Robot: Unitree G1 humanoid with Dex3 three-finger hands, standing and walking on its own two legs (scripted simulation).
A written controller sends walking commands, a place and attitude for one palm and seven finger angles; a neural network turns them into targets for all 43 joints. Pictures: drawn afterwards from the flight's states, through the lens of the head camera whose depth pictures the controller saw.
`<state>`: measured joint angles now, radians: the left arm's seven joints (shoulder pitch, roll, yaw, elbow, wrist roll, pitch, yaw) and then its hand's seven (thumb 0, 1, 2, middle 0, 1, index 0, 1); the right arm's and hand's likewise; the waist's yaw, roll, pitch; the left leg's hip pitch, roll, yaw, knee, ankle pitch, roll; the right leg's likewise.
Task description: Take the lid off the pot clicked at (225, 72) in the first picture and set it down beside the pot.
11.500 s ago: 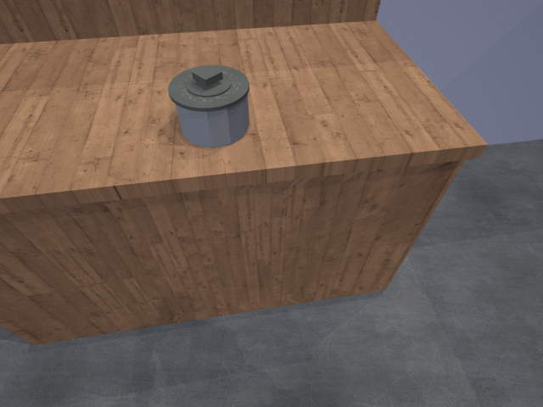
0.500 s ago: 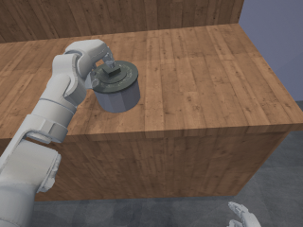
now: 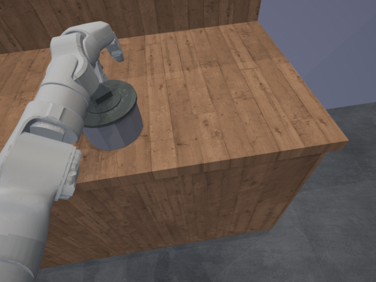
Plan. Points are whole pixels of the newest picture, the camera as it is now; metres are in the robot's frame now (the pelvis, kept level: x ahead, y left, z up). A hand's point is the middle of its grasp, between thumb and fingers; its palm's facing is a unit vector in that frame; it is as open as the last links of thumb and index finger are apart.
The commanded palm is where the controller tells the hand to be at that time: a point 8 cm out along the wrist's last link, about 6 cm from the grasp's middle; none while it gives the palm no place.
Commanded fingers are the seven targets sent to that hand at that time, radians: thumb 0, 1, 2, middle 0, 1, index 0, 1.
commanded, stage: move the open hand above the knob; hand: left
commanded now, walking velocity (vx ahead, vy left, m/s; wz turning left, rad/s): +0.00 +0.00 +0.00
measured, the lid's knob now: (99, 93) +0.51 +0.18 +0.14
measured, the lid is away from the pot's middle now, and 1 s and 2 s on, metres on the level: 0.00 0.00 0.00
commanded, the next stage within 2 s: lower the open fingers around the knob in 1.56 s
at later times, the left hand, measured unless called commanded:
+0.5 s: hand (83, 82) +0.47 +0.17 +0.21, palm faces -0.26 -0.07 -0.96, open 9.9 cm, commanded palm +0.47 +0.18 +0.27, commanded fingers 0.00 -0.38 1.68 -0.88 -0.08 -0.88 -0.08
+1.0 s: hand (91, 70) +0.50 +0.16 +0.21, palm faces -0.24 -0.09 -0.97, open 9.9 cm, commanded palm +0.48 +0.18 +0.27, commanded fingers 0.00 -0.38 1.68 -0.88 -0.08 -0.88 -0.08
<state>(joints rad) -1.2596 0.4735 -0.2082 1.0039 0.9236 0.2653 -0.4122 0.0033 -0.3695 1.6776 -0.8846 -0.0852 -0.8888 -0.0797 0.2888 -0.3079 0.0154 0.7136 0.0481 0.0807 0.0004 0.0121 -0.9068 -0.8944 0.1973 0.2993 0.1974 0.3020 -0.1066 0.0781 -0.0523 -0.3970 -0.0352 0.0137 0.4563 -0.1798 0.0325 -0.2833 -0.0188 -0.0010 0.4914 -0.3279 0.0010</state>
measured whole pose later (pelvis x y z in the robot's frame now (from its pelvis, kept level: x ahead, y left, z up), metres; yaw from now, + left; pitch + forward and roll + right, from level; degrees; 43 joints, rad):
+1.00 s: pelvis +0.00 +0.01 +0.00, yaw -1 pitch +7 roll +0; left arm -1.23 0.51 -0.18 1.00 0.94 0.22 -0.41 0.00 -0.37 1.68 -0.88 -0.09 -0.89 -0.08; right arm 0.32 -0.29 0.01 0.71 0.05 0.09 0.00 0.01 -0.91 -0.89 0.20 0.30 0.20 0.30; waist -0.11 0.08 -0.06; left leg -0.41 -0.04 0.03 0.46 -0.18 0.05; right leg -0.29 -0.02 0.01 0.47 -0.31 0.02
